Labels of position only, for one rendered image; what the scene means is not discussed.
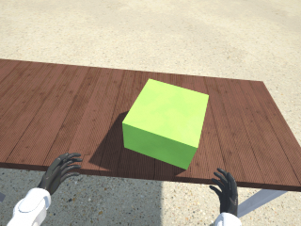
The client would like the carton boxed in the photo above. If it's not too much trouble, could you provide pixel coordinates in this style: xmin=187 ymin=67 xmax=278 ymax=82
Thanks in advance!
xmin=122 ymin=79 xmax=209 ymax=170

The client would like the robot right hand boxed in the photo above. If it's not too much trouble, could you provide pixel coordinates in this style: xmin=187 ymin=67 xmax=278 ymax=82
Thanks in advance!
xmin=209 ymin=168 xmax=238 ymax=217

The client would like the robot left hand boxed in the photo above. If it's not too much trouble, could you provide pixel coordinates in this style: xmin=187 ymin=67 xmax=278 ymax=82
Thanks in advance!
xmin=37 ymin=153 xmax=83 ymax=196

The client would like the robot left forearm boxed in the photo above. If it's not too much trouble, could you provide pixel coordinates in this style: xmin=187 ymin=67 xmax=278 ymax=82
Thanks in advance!
xmin=7 ymin=187 xmax=51 ymax=226

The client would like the robot right forearm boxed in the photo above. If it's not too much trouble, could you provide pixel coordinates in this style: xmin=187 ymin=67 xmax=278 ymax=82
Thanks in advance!
xmin=214 ymin=212 xmax=242 ymax=226

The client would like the table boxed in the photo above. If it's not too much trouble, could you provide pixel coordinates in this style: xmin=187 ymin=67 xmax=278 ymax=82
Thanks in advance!
xmin=0 ymin=58 xmax=301 ymax=218

